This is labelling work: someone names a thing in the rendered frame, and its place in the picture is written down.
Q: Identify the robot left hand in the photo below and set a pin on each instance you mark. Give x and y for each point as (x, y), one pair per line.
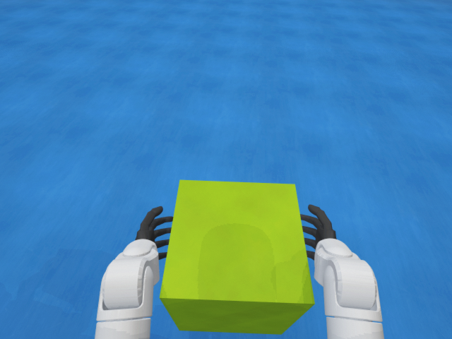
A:
(149, 224)

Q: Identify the left robot forearm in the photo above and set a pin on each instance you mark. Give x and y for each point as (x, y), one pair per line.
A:
(126, 293)

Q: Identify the right robot forearm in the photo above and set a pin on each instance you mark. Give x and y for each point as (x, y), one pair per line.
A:
(350, 292)

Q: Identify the robot right hand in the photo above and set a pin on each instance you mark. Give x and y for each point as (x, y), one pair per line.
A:
(323, 229)

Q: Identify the carton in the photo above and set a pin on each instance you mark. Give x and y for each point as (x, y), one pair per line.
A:
(236, 260)

